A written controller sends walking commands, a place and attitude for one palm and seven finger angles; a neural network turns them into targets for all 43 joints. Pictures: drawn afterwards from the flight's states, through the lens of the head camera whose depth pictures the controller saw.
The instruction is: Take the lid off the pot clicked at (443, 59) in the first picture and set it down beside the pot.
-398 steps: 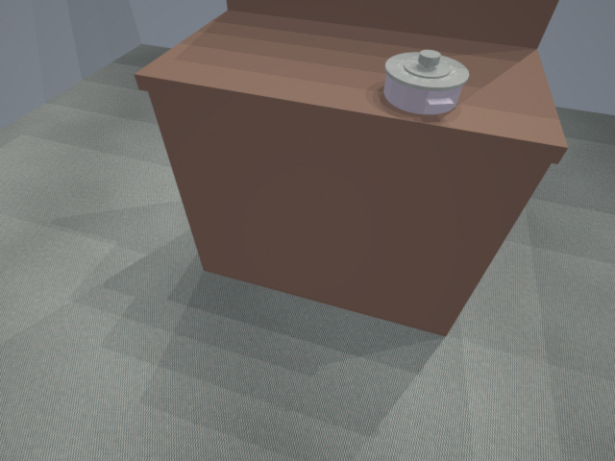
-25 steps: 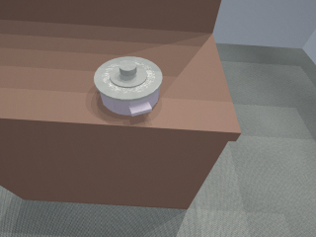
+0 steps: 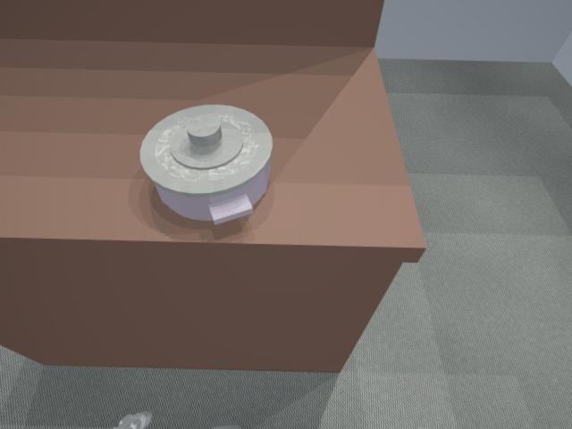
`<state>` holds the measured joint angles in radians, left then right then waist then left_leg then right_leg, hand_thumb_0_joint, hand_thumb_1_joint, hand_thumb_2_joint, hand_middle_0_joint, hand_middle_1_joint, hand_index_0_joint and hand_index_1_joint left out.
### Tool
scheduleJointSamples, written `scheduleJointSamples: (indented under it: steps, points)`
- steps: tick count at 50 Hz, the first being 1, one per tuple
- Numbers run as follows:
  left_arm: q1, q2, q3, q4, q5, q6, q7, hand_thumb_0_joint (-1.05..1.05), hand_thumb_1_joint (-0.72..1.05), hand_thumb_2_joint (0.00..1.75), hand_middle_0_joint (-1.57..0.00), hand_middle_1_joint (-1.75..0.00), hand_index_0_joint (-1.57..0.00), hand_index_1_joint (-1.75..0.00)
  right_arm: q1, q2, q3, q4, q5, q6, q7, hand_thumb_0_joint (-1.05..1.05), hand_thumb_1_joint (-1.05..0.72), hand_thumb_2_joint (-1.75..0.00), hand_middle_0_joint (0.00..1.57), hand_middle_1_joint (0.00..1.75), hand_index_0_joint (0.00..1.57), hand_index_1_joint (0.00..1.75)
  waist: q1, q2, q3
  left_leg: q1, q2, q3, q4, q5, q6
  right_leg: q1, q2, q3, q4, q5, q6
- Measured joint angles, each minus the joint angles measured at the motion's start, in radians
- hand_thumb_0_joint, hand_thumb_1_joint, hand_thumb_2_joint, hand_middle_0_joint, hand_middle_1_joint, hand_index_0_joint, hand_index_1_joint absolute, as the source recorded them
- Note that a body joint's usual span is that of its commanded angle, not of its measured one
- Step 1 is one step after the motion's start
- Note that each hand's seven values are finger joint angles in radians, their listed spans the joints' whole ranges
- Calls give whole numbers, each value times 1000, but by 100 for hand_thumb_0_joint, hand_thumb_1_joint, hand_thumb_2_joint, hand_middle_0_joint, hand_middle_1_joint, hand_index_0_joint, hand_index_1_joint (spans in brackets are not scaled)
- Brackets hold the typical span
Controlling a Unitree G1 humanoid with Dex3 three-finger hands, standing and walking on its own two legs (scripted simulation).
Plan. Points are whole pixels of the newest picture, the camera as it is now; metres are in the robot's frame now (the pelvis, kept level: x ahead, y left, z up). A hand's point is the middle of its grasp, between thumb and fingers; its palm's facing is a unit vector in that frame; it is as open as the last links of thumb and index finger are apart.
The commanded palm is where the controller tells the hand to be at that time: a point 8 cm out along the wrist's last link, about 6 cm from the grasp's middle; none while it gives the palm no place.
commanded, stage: come to a stop and stand still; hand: left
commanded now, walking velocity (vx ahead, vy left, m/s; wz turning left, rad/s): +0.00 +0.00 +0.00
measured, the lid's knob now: (204, 130) +0.45 +0.15 +0.17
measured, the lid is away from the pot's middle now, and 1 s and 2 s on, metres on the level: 0.00 0.00 0.00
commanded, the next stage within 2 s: look again from close up in 1.22 s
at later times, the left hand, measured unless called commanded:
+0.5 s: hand out of the picture +0.03 +0.16 -0.17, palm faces -0.01 -0.97 -0.23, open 7.3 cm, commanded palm none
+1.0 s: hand out of the picture +0.05 +0.16 -0.17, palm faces +0.03 -0.98 -0.20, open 7.3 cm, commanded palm none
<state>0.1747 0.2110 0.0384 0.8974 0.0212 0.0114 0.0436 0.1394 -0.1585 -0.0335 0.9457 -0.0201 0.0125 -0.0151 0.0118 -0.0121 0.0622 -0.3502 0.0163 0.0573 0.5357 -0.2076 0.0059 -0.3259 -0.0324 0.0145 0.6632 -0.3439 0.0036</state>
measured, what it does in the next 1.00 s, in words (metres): steps on the spot: right foot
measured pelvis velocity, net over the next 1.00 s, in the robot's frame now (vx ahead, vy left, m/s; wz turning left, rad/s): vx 0.03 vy -0.02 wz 0.00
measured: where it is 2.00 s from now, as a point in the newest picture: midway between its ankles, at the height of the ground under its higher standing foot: outside the picture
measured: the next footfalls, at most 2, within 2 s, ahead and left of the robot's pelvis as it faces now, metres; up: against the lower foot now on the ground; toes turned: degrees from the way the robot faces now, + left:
right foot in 0.02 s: +0.03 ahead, -0.14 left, +0.00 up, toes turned +0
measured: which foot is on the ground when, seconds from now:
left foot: down 0.00-1.00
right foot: up 0.00-0.00, down 0.02-1.00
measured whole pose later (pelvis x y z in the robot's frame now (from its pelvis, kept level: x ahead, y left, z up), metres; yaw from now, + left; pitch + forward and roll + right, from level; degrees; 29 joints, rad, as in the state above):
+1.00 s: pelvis +0.03 -0.02 +0.00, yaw +0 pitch -1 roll +1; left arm 0.27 0.17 0.01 1.06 0.01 -0.01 0.03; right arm 0.24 -0.16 -0.01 1.08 -0.01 -0.02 -0.02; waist 0.00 -0.02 0.04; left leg -0.24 0.02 0.00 0.51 -0.26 -0.02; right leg -0.16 0.00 0.01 0.52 -0.35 -0.01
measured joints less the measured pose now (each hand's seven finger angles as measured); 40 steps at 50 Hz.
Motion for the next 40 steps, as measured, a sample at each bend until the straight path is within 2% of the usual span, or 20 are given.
scheduleJointSamples:
  steps: [1,4,6,8,11,18,26,40]
  points:
    - [15,9,0,-11,4,-8,1,0,91,89,-20,-30,-20,-30,11,-4,-3,-13,1,3,8,0,-92,-90,21,30,21,30,3,-14,-18,-30,-3,13,56,-36,-5,8,-8,23,-41,37,-10]
    - [33,-20,-24,8,12,-15,0,0,91,89,-20,-30,-20,-30,32,-50,-23,-32,2,15,14,0,-91,-90,21,30,21,30,-23,64,-23,-57,8,-48,194,-180,-7,19,31,-2,20,-24,-3]
    - [58,-31,-33,13,9,-12,-1,0,91,89,-20,-30,-20,-30,56,-62,-26,-34,4,20,15,0,-91,-90,20,30,20,30,-38,76,-40,-36,3,-58,198,-167,-5,37,36,-4,37,-47,0]
    - [71,-29,-35,22,5,-4,1,0,91,89,-20,-30,-20,-30,87,-55,-19,-30,6,15,16,0,-91,-90,20,30,20,30,-46,51,-51,5,-5,-50,158,-77,-9,55,28,4,54,-62,0]
    - [75,-34,-40,31,1,15,0,0,91,89,-21,-30,-20,-30,135,-48,-6,-17,-1,5,16,0,-91,-90,20,30,20,30,-49,37,-70,31,-4,-49,133,-86,-16,77,28,4,36,-55,0]
    - [87,-39,-48,38,-6,1,-14,0,91,89,-21,-30,-21,-30,183,-20,18,30,-3,11,15,0,-91,-90,20,30,20,30,-40,31,-46,41,5,-58,43,-32,-24,81,38,-4,-44,1,-17]
    - [122,-33,-37,94,-9,1,-14,0,91,89,-21,-30,-20,-30,218,1,24,86,1,-3,9,1,-91,-90,20,30,20,30,-36,19,-26,50,12,-63,13,-23,-37,93,46,-9,-79,9,-24]
    - [114,-45,-33,152,-8,-14,-11,0,91,89,-20,-30,-20,-30,147,13,28,134,5,-25,-8,1,-92,-90,20,30,20,30,-13,3,-28,90,7,-62,-12,-40,-31,143,40,-9,-125,4,-17]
